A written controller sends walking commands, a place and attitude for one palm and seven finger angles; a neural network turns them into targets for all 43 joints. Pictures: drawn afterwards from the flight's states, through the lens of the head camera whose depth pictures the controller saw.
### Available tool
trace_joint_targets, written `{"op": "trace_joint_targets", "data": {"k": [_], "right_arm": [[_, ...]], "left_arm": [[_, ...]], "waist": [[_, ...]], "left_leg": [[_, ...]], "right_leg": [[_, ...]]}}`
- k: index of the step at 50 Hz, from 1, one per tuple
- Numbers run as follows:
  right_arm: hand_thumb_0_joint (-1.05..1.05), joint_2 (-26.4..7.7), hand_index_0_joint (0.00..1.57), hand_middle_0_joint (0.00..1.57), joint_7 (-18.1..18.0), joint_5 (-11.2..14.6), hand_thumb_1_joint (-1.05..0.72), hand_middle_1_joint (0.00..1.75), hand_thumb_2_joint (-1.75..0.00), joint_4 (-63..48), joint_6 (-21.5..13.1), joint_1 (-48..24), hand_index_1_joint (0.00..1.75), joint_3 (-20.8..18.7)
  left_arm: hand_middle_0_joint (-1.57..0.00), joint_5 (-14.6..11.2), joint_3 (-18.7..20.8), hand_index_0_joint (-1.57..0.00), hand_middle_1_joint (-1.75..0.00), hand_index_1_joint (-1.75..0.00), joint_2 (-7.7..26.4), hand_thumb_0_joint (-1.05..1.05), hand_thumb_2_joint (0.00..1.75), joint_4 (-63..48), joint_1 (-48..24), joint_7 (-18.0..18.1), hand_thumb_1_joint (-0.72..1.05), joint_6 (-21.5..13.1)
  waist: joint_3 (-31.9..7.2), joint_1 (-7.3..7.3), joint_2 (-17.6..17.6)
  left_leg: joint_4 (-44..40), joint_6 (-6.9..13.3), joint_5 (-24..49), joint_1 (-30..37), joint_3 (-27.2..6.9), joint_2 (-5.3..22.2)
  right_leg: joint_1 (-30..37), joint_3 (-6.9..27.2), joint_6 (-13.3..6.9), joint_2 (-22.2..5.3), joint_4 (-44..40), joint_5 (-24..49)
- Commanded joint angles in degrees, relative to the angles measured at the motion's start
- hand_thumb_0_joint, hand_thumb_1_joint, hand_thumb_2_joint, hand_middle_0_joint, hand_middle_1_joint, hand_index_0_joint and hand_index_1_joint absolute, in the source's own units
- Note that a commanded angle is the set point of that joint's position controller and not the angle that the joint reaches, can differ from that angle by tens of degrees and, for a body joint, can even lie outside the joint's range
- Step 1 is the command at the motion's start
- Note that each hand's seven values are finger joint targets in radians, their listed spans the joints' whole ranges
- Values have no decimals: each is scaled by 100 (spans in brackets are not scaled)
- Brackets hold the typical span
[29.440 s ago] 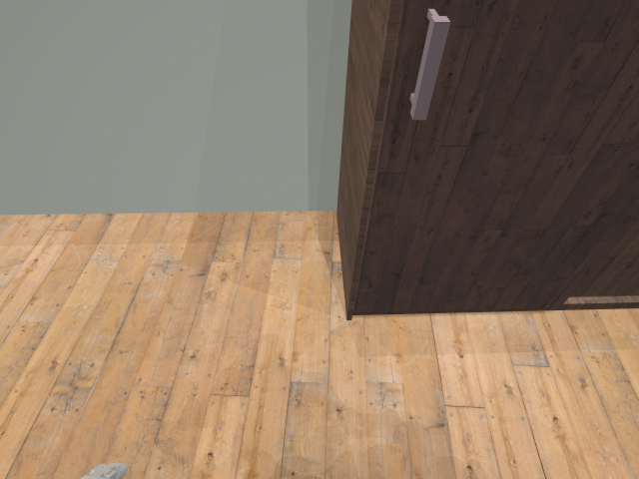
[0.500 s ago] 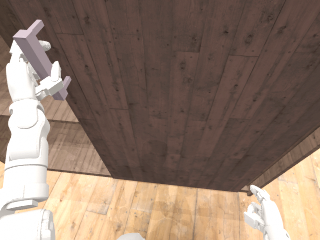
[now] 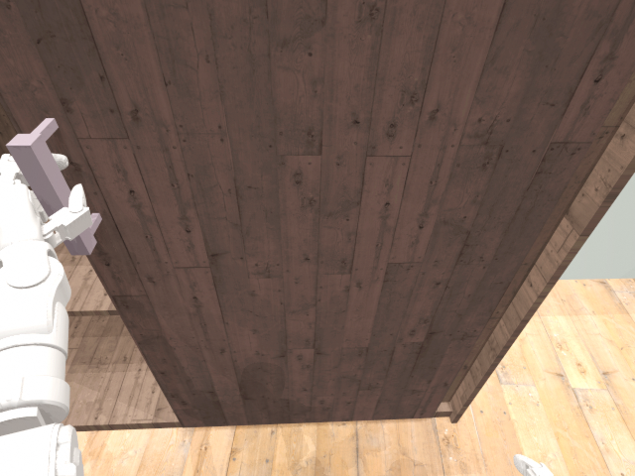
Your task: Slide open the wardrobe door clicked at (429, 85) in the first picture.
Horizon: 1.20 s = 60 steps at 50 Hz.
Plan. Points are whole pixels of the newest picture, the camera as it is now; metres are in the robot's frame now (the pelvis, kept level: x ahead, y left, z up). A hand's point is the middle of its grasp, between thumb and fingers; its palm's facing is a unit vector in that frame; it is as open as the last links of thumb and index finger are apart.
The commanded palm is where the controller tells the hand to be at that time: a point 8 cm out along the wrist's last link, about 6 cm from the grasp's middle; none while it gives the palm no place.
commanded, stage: stop walking and hold the door there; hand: left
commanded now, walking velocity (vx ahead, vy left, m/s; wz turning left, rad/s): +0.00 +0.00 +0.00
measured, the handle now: (66, 189) +0.41 +0.35 +0.17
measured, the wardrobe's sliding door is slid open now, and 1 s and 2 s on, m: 0.65 0.65 0.65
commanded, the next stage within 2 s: none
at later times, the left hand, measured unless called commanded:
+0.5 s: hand (77, 212) +0.37 +0.31 +0.17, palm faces +0.51 -0.84 -0.16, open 6.6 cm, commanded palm +0.33 +0.33 +0.16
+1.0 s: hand (78, 214) +0.37 +0.31 +0.17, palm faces +0.44 -0.88 -0.15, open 6.6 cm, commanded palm +0.33 +0.33 +0.16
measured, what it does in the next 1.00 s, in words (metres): steps on the spot: right foot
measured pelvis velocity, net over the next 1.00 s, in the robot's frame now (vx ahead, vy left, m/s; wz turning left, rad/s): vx -0.03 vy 0.06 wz -0.01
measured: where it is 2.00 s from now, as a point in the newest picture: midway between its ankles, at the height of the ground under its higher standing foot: outside the picture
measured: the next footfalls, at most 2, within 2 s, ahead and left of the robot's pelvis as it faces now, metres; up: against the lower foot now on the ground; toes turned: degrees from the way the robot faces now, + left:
right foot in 1.00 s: +0.00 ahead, -0.07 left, +0.00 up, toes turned -9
left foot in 1.22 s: +0.02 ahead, +0.29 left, +0.00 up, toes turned +1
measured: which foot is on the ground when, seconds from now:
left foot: down 0.00-1.00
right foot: down 0.00-0.74, up 0.76-0.98, down 1.00-1.00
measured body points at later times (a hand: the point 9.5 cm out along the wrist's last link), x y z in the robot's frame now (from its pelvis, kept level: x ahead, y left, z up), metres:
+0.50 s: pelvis -0.01 +0.01 +0.00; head -0.03 +0.02 +0.45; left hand +0.34 +0.35 +0.18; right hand +0.12 -0.25 -0.10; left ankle +0.01 +0.10 -0.74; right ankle +0.02 -0.13 -0.74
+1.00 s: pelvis -0.03 +0.06 -0.02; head -0.01 +0.05 +0.43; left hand +0.34 +0.36 +0.18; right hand +0.15 -0.17 -0.12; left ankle +0.01 +0.11 -0.74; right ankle -0.04 -0.07 -0.74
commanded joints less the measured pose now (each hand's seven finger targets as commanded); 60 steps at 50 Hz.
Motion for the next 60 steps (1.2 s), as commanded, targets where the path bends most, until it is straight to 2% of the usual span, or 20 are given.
{"op": "trace_joint_targets", "data": {"k": [1, 22, 25, 30, 32, 35, 39, 41, 43, 46, 48, 49, 50, 51, 52, 54, 56, 58, 59, 60], "right_arm": [[0, -859, 20, 20, -55, -6, -90, 30, -90, -800, -316, -727, 30, -244], [0, -767, 20, 20, -55, -15, -90, 30, -90, -713, -401, -602, 30, -232], [0, -807, 20, 20, -49, -6, -90, 30, -90, -776, -318, -661, 30, -274], [0, -853, 20, 20, -16, 2, -90, 30, -90, -862, -49, -710, 30, -357], [0, -824, 20, 20, 11, 12, -90, 30, -90, -911, 20, -770, 30, -359], [0, -815, 20, 20, 14, 30, -90, 30, -90, -987, 86, -927, 30, -336], [0, -680, 20, 20, 56, 41, -90, 30, -90, -1135, -27, -1086, 30, -248], [0, -623, 20, 20, 94, 59, -90, 30, -90, -1040, -150, -1057, 30, -255], [0, -704, 20, 20, 120, 59, -90, 30, -90, -979, -226, -1032, 30, -287], [0, -586, 20, 20, 206, 39, -90, 30, -90, -1049, -275, -1328, 30, -179], [0, -626, 20, 20, 269, -8, -90, 30, -90, -1086, -228, -1407, 30, -143], [0, -566, 20, 20, 293, -33, -90, 30, -90, -1178, -135, -1462, 30, -140], [0, -637, 20, 20, 298, -51, -90, 30, -90, -1242, -118, -1486, 30, -182], [0, -714, 20, 20, 346, -14, -90, 30, -90, -1154, -197, -1285, 30, -220], [0, -483, 20, 20, 365, 21, -90, 30, -90, -1092, -233, -1223, 30, -149], [0, -449, 20, 20, 304, -66, -90, 30, -90, -880, -236, -1172, 30, -106], [0, -238, 20, 20, 264, -77, -90, 30, -90, -945, -137, -1511, 30, -66], [0, -231, 20, 20, 166, -103, -90, 30, -90, -921, -64, -1483, 30, -82], [0, -409, 20, 20, 150, -99, -90, 30, -90, -1078, -113, -1453, 30, -168], [0, -581, 20, 20, 169, -74, -90, 30, -90, -1232, -185, -1332, 30, -258]], "left_arm": [[-45, 148, 60, -45, -140, -140, 1434, 0, 90, -1096, -2032, -37, 90, -485], [-45, 163, -265, -45, -140, -140, 1074, 0, 90, -1035, -2304, -116, 90, -636], [-45, 166, -269, -45, -140, -140, 1113, 0, 90, -1144, -2296, -95, 90, -613], [-45, 171, -166, -45, -140, -140, 1319, 0, 90, -1181, -2356, -44, 90, -494], [-45, 149, -288, -45, -140, -140, 1142, 0, 90, -1245, -2425, -60, 90, -447], [-45, 130, -551, -45, -140, -140, 821, 0, 90, -1512, -2587, -77, 90, -429], [-45, 77, -1014, -45, -140, -140, 264, 0, 90, -2142, -2751, -107, 90, -556], [-45, 56, -1161, -45, -140, -140, 51, 0, 90, -2359, -2818, -101, 90, -546], [-45, 69, -916, -45, -140, -140, 399, 0, 90, -2255, -2678, -74, 90, -456], [-45, 15, -947, -45, -140, -140, 334, 0, 90, -2508, -2891, -88, 90, -393], [-45, 62, -861, -45, -140, -140, 515, 0, 90, -2429, -2674, -67, 90, -361], [-45, 103, -831, -45, -140, -140, 631, 0, 90, -2419, -2675, -60, 90, -379], [-45, 5, -795, -45, -140, -140, 654, 0, 90, -2292, -2591, -52, 90, -373], [-45, -99, -927, -45, -140, -140, 477, 0, 90, -2466, -2747, -51, 90, -287], [-45, -98, -1256, -45, -140, -140, 83, 0, 90, -2928, -3106, -67, 90, -281], [-45, 9, -609, -45, -140, -140, 589, 0, 90, -2717, -3124, -5, 90, -329], [-45, 56, -861, -45, -140, -140, 332, 0, 90, -3129, -3273, -123, 90, -364], [-45, 5, -1206, -45, -140, -140, -38, 0, 90, -3445, -3230, -172, 90, -407], [-45, -34, -1301, -45, -140, -140, -227, 0, 90, -3830, -3239, -195, 90, -510], [-45, -105, -1631, -45, -140, -140, -634, 0, 90, -4288, -3292, -232, 90, -658]], "waist": [[-1001, 214, 444], [-1114, 190, 382], [-1091, 193, 415], [-1171, 131, -322], [-1195, 129, -534], [-1261, 119, -238], [-1135, 151, 1319], [-1257, 126, 1067], [-1280, 158, 707], [-1234, 244, 951], [-1134, 373, 533], [-1072, 402, -726], [-746, 466, -1521], [-922, 438, -1152], [-1058, 347, -1369], [-1110, 275, -1579], [-1053, 288, -1186], [-1164, 68, -436], [-1418, 96, 702], [-1690, 25, 2213]], "left_leg": [[-750, 48, 528, 500, -784, 557], [-640, 7, 969, 720, -731, 613], [-313, -10, 1028, 587, -615, 465], [442, -105, 695, 396, -586, 134], [445, -119, 736, 364, -627, 96], [99, 4, 1469, 687, -860, 420], [-786, 622, 2432, 959, -1626, 1287], [-570, 754, 2947, 1320, -1402, 1193], [-441, 793, 3165, 1489, -1264, 1083], [-568, 551, 2452, 1031, -978, 938], [176, 229, 1571, 118, -977, 756], [1231, -150, 438, -1193, -686, 211], [2849, -495, -1674, -2305, -917, -311], [3864, -456, -1819, -2306, -1907, -82], [4177, -419, -1820, -2430, -1996, -46], [3198, -324, -1686, -1922, -1591, 111], [1661, -234, -1358, -678, -853, -143], [107, -275, 335, 878, 36, -486], [-110, -37, 1272, 1689, -742, 274], [-385, 692, 3078, 1905, -2456, 1562]], "right_leg": [[-16, 248, -91, -376, -332, 486], [-131, 217, -89, -359, -122, 829], [-57, 424, -172, -620, -130, 1237], [-113, 1115, -468, -1484, -258, 1691], [-47, 1070, -485, -1613, -157, 1762], [-287, 458, -242, -1249, 513, 1537], [-1236, -242, 11, -345, 2877, -1844], [-1339, -293, 50, -392, 3187, -1804], [-1222, -396, 112, -416, 2899, -1725], [-299, -606, 15, -471, 1633, -1432], [691, -66, -336, -1059, 224, -570], [1506, 1617, -916, -2232, -529, 628], [1762, 3424, -1698, -3613, -920, 2392], [1728, 3031, -1665, -3754, -572, 3288], [2083, 2205, -1437, -3458, -100, 3719], [1929, 697, -808, -2821, 421, 4144], [1040, 173, -548, -2490, 569, 3861], [233, -569, -199, -1831, 1220, 2398], [-625, -782, 11, -1200, 2276, 849], [-1435, -613, 218, -487, 3532, -2191]]}}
